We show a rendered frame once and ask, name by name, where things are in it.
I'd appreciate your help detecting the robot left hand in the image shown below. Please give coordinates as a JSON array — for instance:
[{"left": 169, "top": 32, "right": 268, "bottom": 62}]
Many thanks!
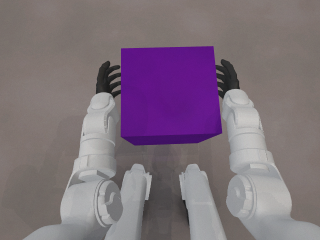
[{"left": 96, "top": 61, "right": 121, "bottom": 98}]

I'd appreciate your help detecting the right robot forearm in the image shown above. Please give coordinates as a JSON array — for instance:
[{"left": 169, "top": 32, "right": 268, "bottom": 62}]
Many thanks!
[{"left": 221, "top": 89, "right": 292, "bottom": 210}]

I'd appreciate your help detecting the right robot upper arm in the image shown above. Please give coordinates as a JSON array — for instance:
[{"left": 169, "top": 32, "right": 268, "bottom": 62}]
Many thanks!
[{"left": 226, "top": 173, "right": 320, "bottom": 240}]

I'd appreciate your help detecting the robot right hand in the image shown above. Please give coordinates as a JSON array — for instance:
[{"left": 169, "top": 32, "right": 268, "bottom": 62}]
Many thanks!
[{"left": 215, "top": 59, "right": 240, "bottom": 99}]

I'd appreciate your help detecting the left robot forearm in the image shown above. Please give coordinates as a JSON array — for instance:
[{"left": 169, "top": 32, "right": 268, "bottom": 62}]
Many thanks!
[{"left": 60, "top": 92, "right": 120, "bottom": 219}]

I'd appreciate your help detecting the carton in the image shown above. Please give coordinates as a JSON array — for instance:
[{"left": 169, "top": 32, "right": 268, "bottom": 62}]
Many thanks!
[{"left": 121, "top": 46, "right": 223, "bottom": 146}]

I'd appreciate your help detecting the robot left shin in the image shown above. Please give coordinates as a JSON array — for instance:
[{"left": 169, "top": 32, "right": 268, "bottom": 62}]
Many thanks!
[{"left": 122, "top": 164, "right": 146, "bottom": 183}]

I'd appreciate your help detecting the robot right foot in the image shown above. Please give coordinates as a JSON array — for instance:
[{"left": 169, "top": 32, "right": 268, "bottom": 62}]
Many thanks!
[{"left": 183, "top": 200, "right": 190, "bottom": 226}]

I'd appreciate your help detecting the left robot upper arm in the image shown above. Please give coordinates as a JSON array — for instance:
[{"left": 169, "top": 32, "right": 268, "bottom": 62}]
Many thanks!
[{"left": 23, "top": 179, "right": 124, "bottom": 240}]

